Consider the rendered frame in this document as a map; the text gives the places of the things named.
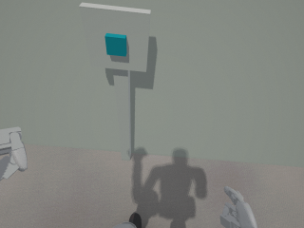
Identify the robot left hand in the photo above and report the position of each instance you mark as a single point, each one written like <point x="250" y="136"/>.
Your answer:
<point x="10" y="143"/>

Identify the robot right hand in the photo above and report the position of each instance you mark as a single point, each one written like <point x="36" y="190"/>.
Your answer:
<point x="240" y="216"/>

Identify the robot left foot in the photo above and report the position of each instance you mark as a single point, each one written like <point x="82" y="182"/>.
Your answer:
<point x="135" y="218"/>

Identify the button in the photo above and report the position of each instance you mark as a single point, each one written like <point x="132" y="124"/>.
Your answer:
<point x="115" y="44"/>

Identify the panel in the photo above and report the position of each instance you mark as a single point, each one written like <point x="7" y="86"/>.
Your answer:
<point x="98" y="20"/>

